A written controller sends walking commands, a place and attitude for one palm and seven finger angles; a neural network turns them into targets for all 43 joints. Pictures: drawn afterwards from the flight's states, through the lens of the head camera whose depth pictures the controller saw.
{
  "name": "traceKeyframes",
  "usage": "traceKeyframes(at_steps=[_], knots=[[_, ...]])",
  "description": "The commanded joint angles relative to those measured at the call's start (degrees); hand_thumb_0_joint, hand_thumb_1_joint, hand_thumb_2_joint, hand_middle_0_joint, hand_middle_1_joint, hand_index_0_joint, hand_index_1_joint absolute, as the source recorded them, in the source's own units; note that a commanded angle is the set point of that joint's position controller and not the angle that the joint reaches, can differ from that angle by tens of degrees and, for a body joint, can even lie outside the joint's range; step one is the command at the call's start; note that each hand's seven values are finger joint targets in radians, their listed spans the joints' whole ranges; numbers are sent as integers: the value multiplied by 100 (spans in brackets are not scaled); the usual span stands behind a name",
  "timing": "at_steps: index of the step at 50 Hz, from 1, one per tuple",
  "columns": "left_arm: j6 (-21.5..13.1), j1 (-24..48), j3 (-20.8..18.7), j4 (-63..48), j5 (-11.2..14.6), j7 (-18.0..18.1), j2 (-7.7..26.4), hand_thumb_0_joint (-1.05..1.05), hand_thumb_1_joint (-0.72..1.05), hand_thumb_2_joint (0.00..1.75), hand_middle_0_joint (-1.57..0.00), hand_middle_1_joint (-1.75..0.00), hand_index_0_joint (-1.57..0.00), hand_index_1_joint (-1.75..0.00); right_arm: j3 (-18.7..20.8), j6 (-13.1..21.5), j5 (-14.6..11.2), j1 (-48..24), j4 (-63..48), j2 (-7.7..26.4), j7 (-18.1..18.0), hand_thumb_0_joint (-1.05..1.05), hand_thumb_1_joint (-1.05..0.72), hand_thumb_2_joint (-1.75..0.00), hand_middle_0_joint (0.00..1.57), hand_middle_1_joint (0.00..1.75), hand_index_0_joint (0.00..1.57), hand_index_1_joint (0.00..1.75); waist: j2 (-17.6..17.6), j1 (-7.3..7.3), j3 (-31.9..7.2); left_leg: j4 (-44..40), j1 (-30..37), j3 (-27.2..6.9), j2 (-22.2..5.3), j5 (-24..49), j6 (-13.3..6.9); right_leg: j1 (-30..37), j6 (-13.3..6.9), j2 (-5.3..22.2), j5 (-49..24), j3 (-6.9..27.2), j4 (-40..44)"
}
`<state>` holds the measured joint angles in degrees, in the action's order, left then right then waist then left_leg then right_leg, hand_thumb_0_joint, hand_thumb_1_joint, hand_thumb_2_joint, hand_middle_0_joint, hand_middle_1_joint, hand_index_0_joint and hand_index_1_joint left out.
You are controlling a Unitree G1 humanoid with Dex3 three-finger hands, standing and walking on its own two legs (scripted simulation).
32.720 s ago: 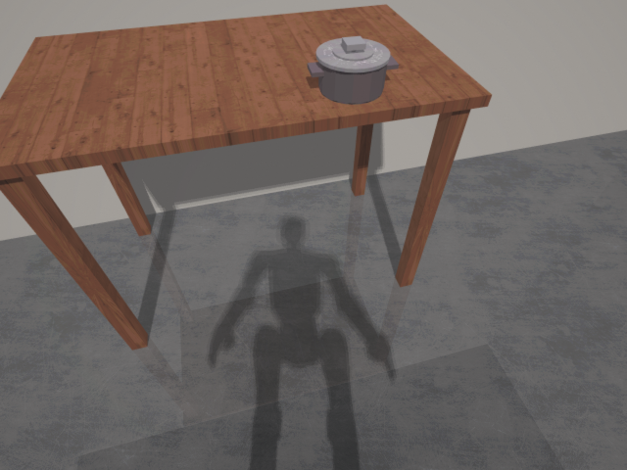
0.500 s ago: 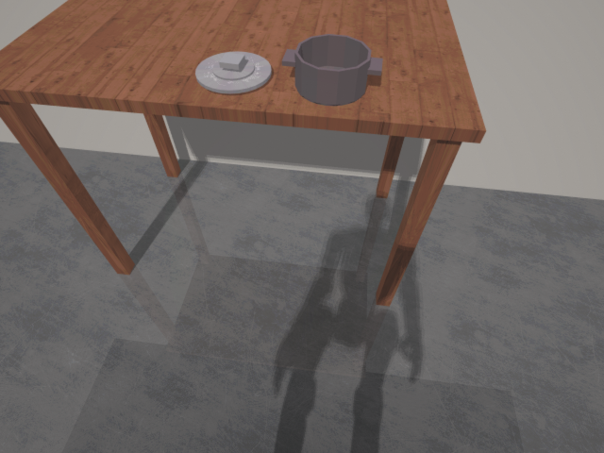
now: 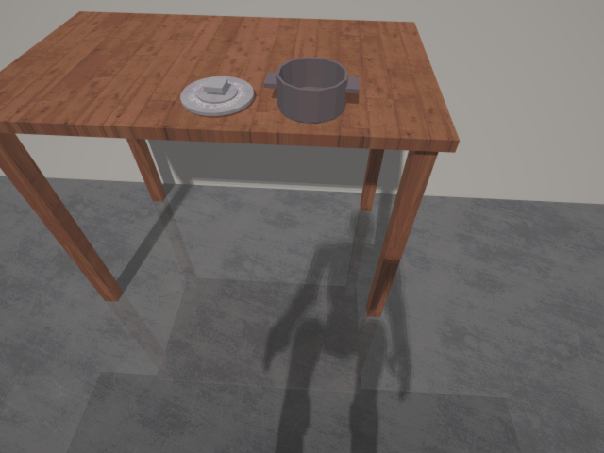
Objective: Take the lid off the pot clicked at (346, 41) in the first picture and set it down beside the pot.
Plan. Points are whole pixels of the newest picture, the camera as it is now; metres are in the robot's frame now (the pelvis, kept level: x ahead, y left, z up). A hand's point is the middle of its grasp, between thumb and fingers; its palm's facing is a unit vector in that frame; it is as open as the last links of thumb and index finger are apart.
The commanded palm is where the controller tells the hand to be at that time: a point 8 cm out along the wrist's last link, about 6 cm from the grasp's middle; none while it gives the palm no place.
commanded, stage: let the arm hang, fingers relaxed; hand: left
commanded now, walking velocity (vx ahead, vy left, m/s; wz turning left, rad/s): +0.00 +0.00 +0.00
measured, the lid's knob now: (215, 85) +0.83 +0.22 +0.07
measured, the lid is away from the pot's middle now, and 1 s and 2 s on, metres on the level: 0.22 0.22 0.22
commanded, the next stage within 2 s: look to check the result in 0.94 s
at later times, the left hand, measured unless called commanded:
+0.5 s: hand out of the picture -0.01 +0.18 -0.18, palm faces +0.00 -0.98 -0.21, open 7.4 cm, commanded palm none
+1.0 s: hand out of the picture +0.03 +0.20 -0.17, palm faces -0.02 -0.97 -0.26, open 7.4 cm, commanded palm none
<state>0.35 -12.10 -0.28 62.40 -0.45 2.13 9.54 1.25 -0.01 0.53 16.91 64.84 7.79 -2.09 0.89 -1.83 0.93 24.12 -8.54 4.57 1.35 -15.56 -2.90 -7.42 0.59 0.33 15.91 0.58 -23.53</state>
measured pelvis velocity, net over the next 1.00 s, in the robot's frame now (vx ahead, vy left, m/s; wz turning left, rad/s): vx -0.01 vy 0.00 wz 0.00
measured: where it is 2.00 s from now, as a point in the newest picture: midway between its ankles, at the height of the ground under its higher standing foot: outside the picture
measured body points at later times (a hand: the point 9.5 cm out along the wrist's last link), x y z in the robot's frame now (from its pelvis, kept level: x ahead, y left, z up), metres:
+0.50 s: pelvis -0.01 +0.00 +0.00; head +0.00 +0.00 +0.45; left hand -0.01 +0.24 -0.16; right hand -0.01 -0.23 -0.16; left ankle -0.03 +0.08 -0.74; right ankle -0.04 -0.13 -0.74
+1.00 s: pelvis -0.01 +0.00 +0.00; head +0.00 +0.00 +0.45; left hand +0.03 +0.26 -0.15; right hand +0.00 -0.25 -0.15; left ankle -0.03 +0.08 -0.74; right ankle -0.04 -0.13 -0.74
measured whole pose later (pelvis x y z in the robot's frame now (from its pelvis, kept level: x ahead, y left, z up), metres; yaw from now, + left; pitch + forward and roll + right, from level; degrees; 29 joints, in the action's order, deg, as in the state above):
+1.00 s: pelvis -0.01 +0.00 +0.00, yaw +0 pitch -1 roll +0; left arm -0.1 -11.2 -0.6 63.2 -0.7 1.5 13.1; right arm 1.8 0.4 0.4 12.8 64.4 12.1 -1.7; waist 0.3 -1.3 2.0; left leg 22.2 -8.0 4.9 1.4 -13.5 -3.0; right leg -7.1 0.6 0.3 13.9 0.8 -21.9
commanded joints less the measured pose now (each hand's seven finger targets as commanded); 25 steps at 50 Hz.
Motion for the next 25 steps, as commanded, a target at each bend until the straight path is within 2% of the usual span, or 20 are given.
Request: traceKeyframes(at_steps=[1, 4, 7, 10, 15, 25], knots=[[-87, -414, -125, -110, 29, 37, 631, 0, 90, 90, -20, -30, -20, -30, 117, 93, -1, 323, -131, 624, -57, 0, -90, -90, 20, 30, 20, 30, -26, 103, 88, -428, 119, -700, -823, 1548, 4, -231, -239, 499, -1348, 300, 285], [-97, -451, -137, -79, 17, 41, 634, 0, 90, 90, -20, -30, -20, -30, 137, 102, -17, 334, -147, 668, -68, 0, -90, -90, 20, 30, 20, 30, 10, 90, 117, -429, 146, -703, -840, 1587, -9, -272, -247, 495, -1346, 308, 290], [-95, -517, -118, -14, 17, 36, 611, 0, 90, 90, -20, -30, -20, -30, 124, 99, -14, 332, -119, 665, -69, 0, -90, -90, 20, 30, 20, 30, -39, 92, 133, -470, 135, -717, -850, 1415, -22, -295, -241, 500, -1222, 308, 331], [-84, -546, -109, 20, 10, 33, 599, 0, 90, 90, -20, -30, -20, -30, 124, 90, -13, 316, -123, 676, -67, 0, -90, -90, 20, 30, 20, 30, 73, 81, 248, -547, 92, -743, -866, 1156, -27, -402, -236, 486, -994, 316, 360], [-90, -608, -97, 76, 0, 30, 599, 0, 90, 90, -20, -30, -20, -30, 134, 90, -16, 264, -151, 732, -63, 0, -90, -90, 20, 30, 20, 30, -27, 82, 247, -557, 120, -773, -863, 1044, -38, -451, -234, 499, -953, 331, 377], [-111, -517, -123, 27, -9, 15, 756, 0, 90, 90, -20, -30, -20, -30, 165, 101, -15, 83, -197, 897, -45, 0, -90, -90, 20, 30, 20, 30, -35, 87, 267, -593, 83, -807, -869, 928, -36, -463, -241, 509, -941, 378, 399]])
